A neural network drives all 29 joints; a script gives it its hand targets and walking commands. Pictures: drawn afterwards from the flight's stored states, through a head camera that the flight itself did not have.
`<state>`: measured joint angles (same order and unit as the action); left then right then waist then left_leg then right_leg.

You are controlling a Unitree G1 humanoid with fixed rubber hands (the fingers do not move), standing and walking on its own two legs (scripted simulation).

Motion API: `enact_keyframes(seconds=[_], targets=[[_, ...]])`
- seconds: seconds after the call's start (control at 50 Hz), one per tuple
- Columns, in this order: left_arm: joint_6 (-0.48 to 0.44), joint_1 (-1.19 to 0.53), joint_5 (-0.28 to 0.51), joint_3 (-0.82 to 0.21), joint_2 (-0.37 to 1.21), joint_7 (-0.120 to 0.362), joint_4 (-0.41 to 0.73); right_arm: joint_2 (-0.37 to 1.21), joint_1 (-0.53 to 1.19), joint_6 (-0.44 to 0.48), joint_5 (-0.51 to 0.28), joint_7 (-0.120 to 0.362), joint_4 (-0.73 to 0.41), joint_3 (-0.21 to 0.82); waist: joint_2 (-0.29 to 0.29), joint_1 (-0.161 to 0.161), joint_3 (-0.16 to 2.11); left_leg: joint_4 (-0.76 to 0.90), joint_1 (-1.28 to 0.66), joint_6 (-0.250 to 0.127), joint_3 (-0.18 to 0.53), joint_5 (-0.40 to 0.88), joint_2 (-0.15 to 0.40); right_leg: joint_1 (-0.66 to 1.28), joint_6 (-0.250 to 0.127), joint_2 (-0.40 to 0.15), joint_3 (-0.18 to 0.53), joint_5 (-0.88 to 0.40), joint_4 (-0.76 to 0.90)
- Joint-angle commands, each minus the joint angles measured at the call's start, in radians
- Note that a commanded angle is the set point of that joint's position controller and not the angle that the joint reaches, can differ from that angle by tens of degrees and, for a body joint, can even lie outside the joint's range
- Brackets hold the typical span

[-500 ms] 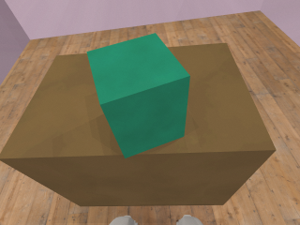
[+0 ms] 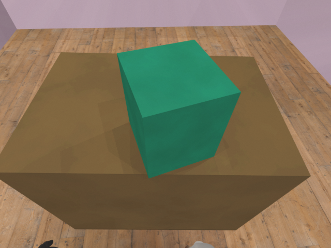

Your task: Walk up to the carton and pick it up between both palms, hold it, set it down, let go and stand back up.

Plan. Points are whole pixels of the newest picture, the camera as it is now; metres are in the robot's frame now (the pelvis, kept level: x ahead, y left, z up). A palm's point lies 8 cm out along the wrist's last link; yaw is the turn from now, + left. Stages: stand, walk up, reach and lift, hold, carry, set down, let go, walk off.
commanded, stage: walk up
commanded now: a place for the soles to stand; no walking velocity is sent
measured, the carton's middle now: (171, 110) +0.44 +0.00 +0.08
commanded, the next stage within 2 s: stand in 0.62 s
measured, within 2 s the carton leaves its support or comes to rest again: neither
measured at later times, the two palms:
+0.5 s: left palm out of the picture +0.09 +0.31 -0.10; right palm out of the picture +0.07 -0.32 -0.10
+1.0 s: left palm (44, 243) +0.15 +0.29 -0.08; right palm out of the picture +0.10 -0.31 -0.11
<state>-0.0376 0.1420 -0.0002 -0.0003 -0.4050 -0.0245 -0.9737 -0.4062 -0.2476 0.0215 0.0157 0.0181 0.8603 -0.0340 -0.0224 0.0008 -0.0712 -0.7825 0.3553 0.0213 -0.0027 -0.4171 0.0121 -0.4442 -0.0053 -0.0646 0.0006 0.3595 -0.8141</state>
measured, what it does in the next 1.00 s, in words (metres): stands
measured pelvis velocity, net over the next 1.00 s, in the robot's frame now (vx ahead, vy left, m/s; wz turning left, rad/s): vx -0.01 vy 0.00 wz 0.00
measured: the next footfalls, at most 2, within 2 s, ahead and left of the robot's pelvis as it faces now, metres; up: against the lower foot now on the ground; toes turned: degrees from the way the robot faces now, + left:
none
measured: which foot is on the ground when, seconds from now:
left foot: down 0.00-1.00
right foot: down 0.00-1.00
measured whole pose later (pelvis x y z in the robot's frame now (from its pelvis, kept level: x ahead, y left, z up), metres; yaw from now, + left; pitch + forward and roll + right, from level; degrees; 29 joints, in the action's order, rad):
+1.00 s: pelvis -0.01 +0.00 +0.00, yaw +0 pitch -1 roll +1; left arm 0.39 0.05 -0.01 0.00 -0.37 -0.02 -0.63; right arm -0.39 -0.12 0.16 0.06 0.06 0.97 -0.07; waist 0.00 0.00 -0.10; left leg -0.80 0.36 0.02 0.00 -0.42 0.02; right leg -0.44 0.00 -0.06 0.00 0.36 -0.83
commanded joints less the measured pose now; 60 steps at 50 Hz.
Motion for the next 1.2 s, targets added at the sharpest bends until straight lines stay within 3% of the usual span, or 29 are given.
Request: enact_keyframes(seconds=[0.0,0.08,0.28,0.4,0.52,0.62,0.7,0.8,0.82,0.84,0.86,0.92,0.96,1.04,1.06,1.14,1.18], targets=[[-0.020,-0.063,-0.015,0.068,-0.239,0.012,0.025,-0.190,0.063,0.028,-0.017,-0.031,0.000,-0.040,0.011,-0.004,0.175,0.132,-0.001,-0.092,0.085,0.217,0.088,0.165,-0.092,-0.103,0.168,-0.141,0.254],[-0.016,-0.075,-0.014,0.060,-0.219,0.014,0.013,-0.202,0.077,0.029,-0.010,-0.027,0.012,-0.040,0.028,-0.012,0.175,0.183,0.007,-0.107,0.118,0.170,0.109,0.167,-0.063,-0.070,0.122,-0.087,0.244],[-0.014,-0.093,-0.012,0.061,-0.216,0.020,-0.005,-0.198,0.087,0.030,-0.005,-0.028,0.022,-0.034,0.038,-0.014,0.146,0.203,0.012,-0.101,0.118,0.161,0.102,0.157,-0.064,-0.068,0.123,-0.066,0.260],[0.000,-0.096,-0.011,0.062,-0.210,0.026,-0.004,-0.218,0.097,0.045,-0.006,-0.037,0.014,-0.033,0.021,-0.021,0.168,0.214,0.005,-0.104,0.131,0.209,0.117,0.178,-0.065,-0.058,0.108,-0.156,0.221],[0.004,-0.099,-0.014,0.060,-0.200,0.027,-0.008,-0.208,0.097,0.045,-0.003,-0.040,0.008,-0.031,0.030,-0.021,0.170,0.205,0.002,-0.105,0.125,0.199,0.113,0.178,-0.073,-0.065,0.115,-0.141,0.234],[0.002,-0.109,-0.016,0.062,-0.212,0.029,-0.004,-0.208,0.087,0.046,-0.003,-0.040,0.015,-0.033,0.007,-0.012,0.161,0.197,-0.011,-0.093,0.101,0.187,0.098,0.149,-0.075,-0.073,0.131,-0.107,0.252],[0.004,-0.119,-0.012,0.063,-0.203,0.029,0.003,-0.210,0.080,0.048,0.000,-0.040,0.020,-0.033,0.033,-0.011,0.165,0.209,-0.004,-0.100,0.118,0.213,0.105,0.164,-0.066,-0.063,0.112,-0.131,0.231],[0.004,-0.115,-0.013,0.063,-0.208,0.029,0.003,-0.213,0.081,0.047,-0.001,-0.041,0.017,-0.034,0.020,-0.009,0.180,0.192,-0.018,-0.098,0.108,0.233,0.104,0.171,-0.070,-0.070,0.122,-0.163,0.237],[0.246,-0.398,-0.071,0.099,-0.148,-0.013,0.354,-0.072,0.359,0.193,0.152,0.019,0.160,-0.155,0.143,0.039,0.004,0.159,0.208,0.010,-0.064,-0.064,0.037,0.043,-0.030,0.032,-0.093,0.044,0.059],[0.343,-0.368,-0.086,0.072,-0.101,-0.032,0.463,-0.156,0.329,0.210,0.150,0.048,0.154,-0.194,0.187,0.069,-0.014,0.186,0.294,-0.028,-0.043,-0.181,0.087,0.134,-0.025,0.079,-0.114,0.044,-0.016],[0.383,-0.346,-0.101,0.079,-0.085,-0.034,0.478,-0.172,0.307,0.201,0.147,0.056,0.147,-0.195,0.197,0.074,-0.019,0.204,0.361,-0.048,-0.063,-0.200,0.104,0.220,-0.022,0.091,-0.120,0.006,-0.037],[0.457,-0.303,-0.063,0.072,-0.069,-0.019,0.537,-0.155,0.309,0.205,0.112,0.061,0.076,-0.202,0.098,0.050,0.057,0.187,0.232,-0.038,-0.079,-0.061,0.086,0.187,-0.043,0.069,-0.105,-0.027,0.060],[0.490,-0.251,-0.054,0.077,-0.072,-0.020,0.587,-0.176,0.282,0.197,0.091,0.061,0.017,-0.219,0.070,0.044,0.109,0.199,0.126,-0.026,-0.077,-0.012,0.076,0.198,-0.048,0.071,-0.110,-0.087,0.101],[0.489,-0.109,-0.059,0.103,-0.045,-0.016,0.604,-0.186,0.220,0.194,0.041,0.065,-0.090,-0.189,-0.030,-0.013,0.192,0.197,-0.006,-0.015,-0.064,0.230,0.041,0.265,-0.045,0.088,-0.092,-0.265,0.183],[0.485,-0.078,-0.057,0.106,-0.045,-0.015,0.617,-0.193,0.204,0.198,0.035,0.065,-0.112,-0.193,-0.047,-0.010,0.219,0.208,-0.045,-0.013,-0.055,0.277,0.041,0.289,-0.038,0.097,-0.095,-0.310,0.200],[0.460,-0.002,-0.069,0.140,-0.025,-0.024,0.661,-0.198,0.172,0.202,-0.010,0.076,-0.156,-0.159,-0.048,-0.039,0.258,0.248,-0.109,-0.004,-0.051,0.426,0.017,0.376,-0.025,0.113,-0.078,-0.425,0.256],[0.441,0.006,-0.060,0.147,-0.007,-0.036,0.722,-0.204,0.160,0.208,-0.028,0.087,-0.184,-0.160,-0.038,-0.032,0.286,0.260,-0.132,0.004,-0.040,0.479,0.013,0.393,-0.019,0.114,-0.077,-0.456,0.269]])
